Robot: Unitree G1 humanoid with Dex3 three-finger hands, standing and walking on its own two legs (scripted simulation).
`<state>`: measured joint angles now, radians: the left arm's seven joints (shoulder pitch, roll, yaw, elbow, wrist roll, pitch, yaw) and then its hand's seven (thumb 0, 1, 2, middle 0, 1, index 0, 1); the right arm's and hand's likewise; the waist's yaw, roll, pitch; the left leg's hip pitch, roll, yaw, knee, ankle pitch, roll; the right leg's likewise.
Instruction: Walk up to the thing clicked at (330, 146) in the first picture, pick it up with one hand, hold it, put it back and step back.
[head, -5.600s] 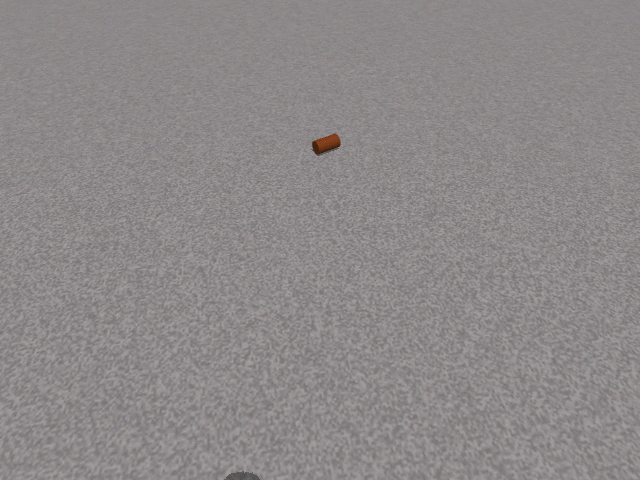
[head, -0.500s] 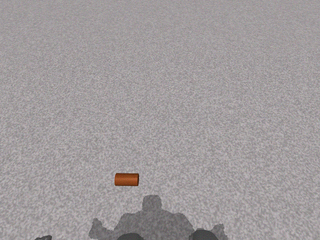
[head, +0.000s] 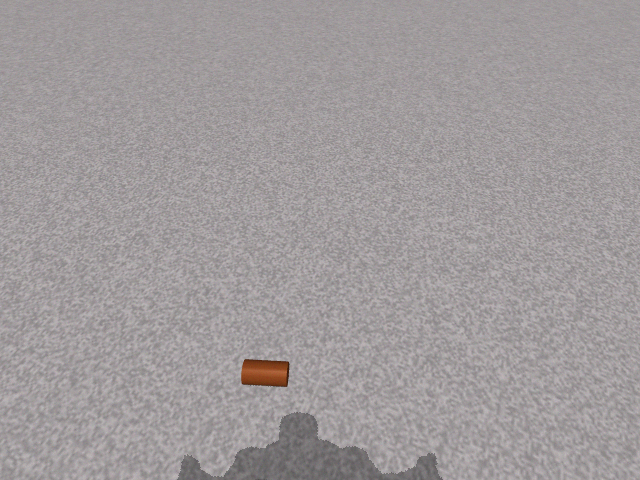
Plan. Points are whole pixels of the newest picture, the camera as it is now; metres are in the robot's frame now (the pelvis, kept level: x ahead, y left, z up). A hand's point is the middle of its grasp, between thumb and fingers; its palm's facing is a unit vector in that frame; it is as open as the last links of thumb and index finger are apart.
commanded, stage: walk up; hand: left
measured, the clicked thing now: (265, 372) +0.52 +0.18 -0.71
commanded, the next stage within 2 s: stand in 0.98 s
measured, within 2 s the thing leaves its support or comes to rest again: neither
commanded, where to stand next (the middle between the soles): +0.11 -0.01 m, yaw -2 degrees
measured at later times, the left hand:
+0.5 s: hand out of the picture +0.09 +0.25 -0.13, palm faces -0.02 -0.94 -0.34, open 7.4 cm
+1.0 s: hand out of the picture +0.11 +0.25 -0.12, palm faces -0.05 -0.94 -0.34, open 7.4 cm
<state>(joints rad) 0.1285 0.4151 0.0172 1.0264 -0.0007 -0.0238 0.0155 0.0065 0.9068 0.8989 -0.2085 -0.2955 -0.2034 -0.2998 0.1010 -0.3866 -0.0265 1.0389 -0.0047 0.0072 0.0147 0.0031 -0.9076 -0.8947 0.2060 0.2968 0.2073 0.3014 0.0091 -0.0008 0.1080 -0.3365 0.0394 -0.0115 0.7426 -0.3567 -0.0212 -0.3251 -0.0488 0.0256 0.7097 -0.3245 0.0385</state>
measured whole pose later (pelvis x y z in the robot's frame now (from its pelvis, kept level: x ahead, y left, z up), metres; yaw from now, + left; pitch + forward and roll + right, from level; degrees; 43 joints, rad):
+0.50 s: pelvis +0.01 +0.00 +0.03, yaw -1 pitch -3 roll +0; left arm 0.07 0.36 0.00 1.16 0.00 -0.02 -0.01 0.01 0.91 0.90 -0.21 -0.30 -0.20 -0.30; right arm 0.01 -0.37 -0.02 1.14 0.00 0.00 0.02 0.00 -0.91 -0.89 0.21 0.30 0.21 0.30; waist 0.01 0.01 0.07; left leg -0.18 0.04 0.01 0.42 -0.20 -0.03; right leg -0.18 -0.05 0.03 0.39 -0.18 0.06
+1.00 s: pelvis +0.01 +0.00 +0.03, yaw -1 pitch -2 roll +0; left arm 0.07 0.35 0.01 1.15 0.01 -0.01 -0.01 0.01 0.91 0.90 -0.21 -0.30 -0.20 -0.30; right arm 0.08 -0.36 -0.02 1.16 -0.01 0.01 0.02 0.00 -0.91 -0.89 0.21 0.30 0.21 0.30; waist -0.02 0.00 0.06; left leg -0.15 0.04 0.02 0.37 -0.19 -0.03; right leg -0.16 -0.05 0.04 0.36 -0.17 0.05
